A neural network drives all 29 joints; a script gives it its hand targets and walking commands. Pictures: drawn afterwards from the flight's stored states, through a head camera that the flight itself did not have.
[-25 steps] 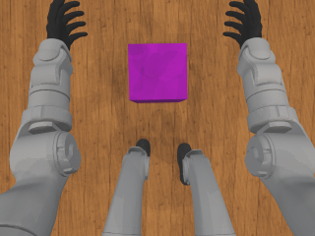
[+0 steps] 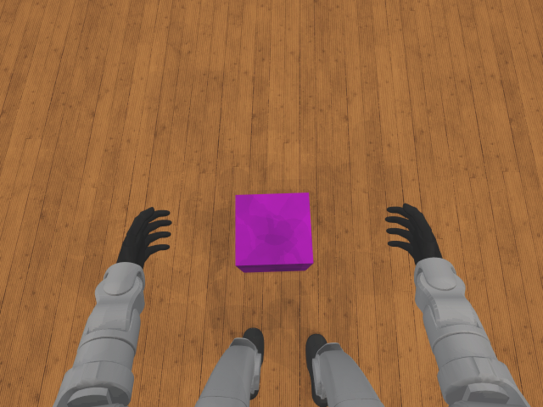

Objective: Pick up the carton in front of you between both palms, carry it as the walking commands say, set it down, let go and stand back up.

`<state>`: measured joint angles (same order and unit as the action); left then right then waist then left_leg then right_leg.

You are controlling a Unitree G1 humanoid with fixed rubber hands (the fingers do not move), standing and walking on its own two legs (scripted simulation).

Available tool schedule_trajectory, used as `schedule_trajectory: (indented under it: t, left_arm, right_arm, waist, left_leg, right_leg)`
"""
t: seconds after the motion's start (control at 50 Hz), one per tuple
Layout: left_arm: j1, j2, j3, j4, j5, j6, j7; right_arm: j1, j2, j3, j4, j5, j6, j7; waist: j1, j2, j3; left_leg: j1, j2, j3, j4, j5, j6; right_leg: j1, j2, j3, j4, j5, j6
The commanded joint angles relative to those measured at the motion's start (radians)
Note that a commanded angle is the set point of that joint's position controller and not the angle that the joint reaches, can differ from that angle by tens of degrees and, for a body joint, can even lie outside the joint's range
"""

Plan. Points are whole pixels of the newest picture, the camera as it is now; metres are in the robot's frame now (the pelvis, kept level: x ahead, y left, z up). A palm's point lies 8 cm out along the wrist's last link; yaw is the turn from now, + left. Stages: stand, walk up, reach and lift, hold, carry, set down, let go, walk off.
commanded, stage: let go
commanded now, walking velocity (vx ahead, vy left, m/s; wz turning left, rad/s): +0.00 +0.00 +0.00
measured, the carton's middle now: (273, 236) +0.43 +0.03 -0.61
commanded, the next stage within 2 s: stand in 0.78 s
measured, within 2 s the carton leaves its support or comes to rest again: neither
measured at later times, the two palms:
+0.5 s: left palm (116, 358) +0.18 +0.22 -0.03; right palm (502, 358) +0.18 -0.25 -0.02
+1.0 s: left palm (75, 360) +0.17 +0.27 -0.04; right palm (525, 366) +0.17 -0.29 -0.04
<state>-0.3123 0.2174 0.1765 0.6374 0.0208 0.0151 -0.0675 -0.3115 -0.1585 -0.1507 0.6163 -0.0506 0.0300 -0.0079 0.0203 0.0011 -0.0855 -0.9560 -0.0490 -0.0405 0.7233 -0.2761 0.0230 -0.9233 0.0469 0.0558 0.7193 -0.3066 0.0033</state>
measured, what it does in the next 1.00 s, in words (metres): stands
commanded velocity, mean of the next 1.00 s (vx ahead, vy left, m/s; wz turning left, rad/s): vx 0.00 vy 0.00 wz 0.00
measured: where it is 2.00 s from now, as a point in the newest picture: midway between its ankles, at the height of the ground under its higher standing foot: (285, 378)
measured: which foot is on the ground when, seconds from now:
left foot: down 0.00-1.00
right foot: down 0.00-1.00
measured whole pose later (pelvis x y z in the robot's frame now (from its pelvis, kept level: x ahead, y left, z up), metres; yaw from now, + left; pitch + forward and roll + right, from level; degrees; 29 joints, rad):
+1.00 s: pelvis +0.03 -0.01 +0.04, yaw +0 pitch +0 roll +0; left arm 0.20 0.33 0.06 0.62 0.04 0.04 0.01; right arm 0.18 -0.30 -0.05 0.69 -0.04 0.03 -0.01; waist 0.01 -0.02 0.01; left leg -0.20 -0.03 -0.03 0.51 -0.30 0.02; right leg -0.17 0.04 0.05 0.49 -0.32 -0.02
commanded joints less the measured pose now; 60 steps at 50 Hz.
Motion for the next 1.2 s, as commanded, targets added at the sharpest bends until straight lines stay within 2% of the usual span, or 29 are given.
schedule_trajectory:
  t: [0.0, 0.12, 0.24, 0.36, 0.46, 0.58, 0.74, 0.76, 0.78, 0.82, 0.86, 0.94, 1.0, 1.18]
  left_arm:
    - [0.097, 0.078, 0.001, -0.11, -0.008, -0.04, 0.006]
    - [0.312, 0.076, -0.041, -0.194, -0.026, -0.059, 0.006]
    - [0.457, 0.083, -0.082, -0.264, -0.031, -0.048, 0.003]
    - [0.496, 0.09, -0.103, -0.293, -0.023, 0.02, -0.007]
    - [0.486, 0.098, -0.099, -0.307, -0.011, 0.083, -0.015]
    - [0.49, 0.093, -0.095, -0.318, 0.003, 0.124, -0.013]
    - [0.494, 0.084, -0.098, -0.327, 0.0, 0.125, -0.006]
    - [0.466, 0.12, -0.103, -0.374, 0.02, 0.179, 0.022]
    - [0.471, 0.219, -0.075, -0.221, 0.004, 0.107, 0.07]
    - [0.487, 0.209, -0.084, -0.181, 0.013, 0.053, 0.085]
    - [0.477, 0.193, -0.088, -0.151, 0.016, 0.026, 0.084]
    - [0.477, 0.21, -0.09, -0.095, 0.015, 0.006, 0.077]
    - [0.48, 0.227, -0.094, -0.058, 0.013, -0.002, 0.082]
    - [0.48, 0.262, -0.11, 0.033, 0.01, -0.017, 0.094]
  right_arm:
    - [0.086, -0.084, 0.004, -0.103, 0.01, -0.04, 0.009]
    - [0.291, -0.102, 0.04, -0.176, 0.025, -0.062, 0.027]
    - [0.439, -0.113, 0.071, -0.232, 0.045, -0.058, 0.046]
    - [0.485, -0.124, 0.089, -0.269, 0.054, 0.003, 0.065]
    - [0.477, -0.131, 0.087, -0.284, 0.046, 0.06, 0.076]
    - [0.484, -0.133, 0.08, -0.29, 0.036, 0.101, 0.079]
    - [0.492, -0.135, 0.07, -0.298, 0.028, 0.107, 0.081]
    - [0.538, -0.145, 0.065, -0.257, 0.053, 0.078, 0.057]
    - [0.461, -0.26, 0.066, -0.131, 0.017, 0.045, 0.015]
    - [0.469, -0.252, 0.065, -0.099, 0.006, 0.012, -0.007]
    - [0.449, -0.244, 0.07, -0.063, 0.002, -0.005, -0.011]
    - [0.435, -0.262, 0.072, -0.004, 0.009, -0.022, -0.007]
    - [0.44, -0.285, 0.073, 0.034, 0.01, -0.03, -0.012]
    - [0.433, -0.324, 0.08, 0.117, 0.014, -0.042, -0.019]
  waist:
    - [-0.003, 0.026, -0.554]
    - [-0.009, -0.001, -0.39]
    - [-0.014, -0.015, -0.166]
    - [-0.019, -0.029, 0.055]
    - [-0.018, -0.024, 0.165]
    - [-0.018, -0.01, 0.178]
    - [-0.019, -0.005, 0.138]
    - [-0.04, 0.023, 0.079]
    - [0.003, -0.07, 0.111]
    - [-0.015, -0.026, 0.088]
    - [-0.015, 0.002, 0.09]
    - [-0.012, -0.001, 0.037]
    - [-0.017, 0.01, 0.016]
    - [-0.022, 0.009, 0.017]
  left_leg:
    - [0.644, 0.039, -0.047, -0.031, 0.624, -0.035]
    - [0.691, 0.022, -0.018, -0.161, 0.47, -0.04]
    - [0.771, 0.012, 0.014, -0.285, 0.311, -0.036]
    - [0.853, 0.006, 0.033, -0.341, 0.156, -0.033]
    - [0.905, 0.005, 0.039, -0.336, 0.102, -0.035]
    - [0.932, 0.008, 0.032, -0.326, 0.141, -0.035]
    - [0.935, 0.01, 0.02, -0.323, 0.22, -0.035]
    - [0.91, -0.015, 0.03, -0.287, 0.216, -0.035]
    - [0.773, 0.075, -0.009, -0.276, 0.196, -0.054]
    - [0.767, 0.087, -0.034, -0.288, 0.112, -0.039]
    - [0.743, 0.095, -0.054, -0.303, 0.067, -0.033]
    - [0.772, 0.101, -0.056, -0.283, 0.209, -0.029]
    - [0.8, 0.111, -0.061, -0.276, 0.291, -0.027]
    - [0.835, 0.125, -0.073, -0.288, 0.365, -0.017]
  right_leg:
    - [0.249, 0.001, -0.019, -0.08, 0.393, 0.017]
    - [0.51, -0.012, -0.01, -0.188, 0.397, 0.018]
    - [0.682, -0.02, -0.009, -0.3, 0.332, 0.02]
    - [0.704, -0.035, -0.019, -0.383, 0.155, 0.008]
    - [0.691, -0.048, -0.019, -0.404, 0.065, -0.004]
    - [0.737, -0.042, -0.021, -0.38, 0.124, -0.005]
    - [0.804, -0.02, -0.026, -0.343, 0.236, 0.005]
    - [0.845, -0.021, -0.018, -0.314, 0.3, -0.002]
    - [0.73, -0.066, 0.001, -0.3, 0.194, 0.018]
    - [0.715, -0.083, 0.044, -0.315, 0.087, 0.003]
    - [0.708, -0.081, 0.048, -0.313, 0.059, -0.003]
    - [0.741, -0.089, 0.052, -0.296, 0.21, -0.001]
    - [0.753, -0.095, 0.056, -0.288, 0.277, -0.002]
    - [0.769, -0.108, 0.066, -0.293, 0.334, -0.008]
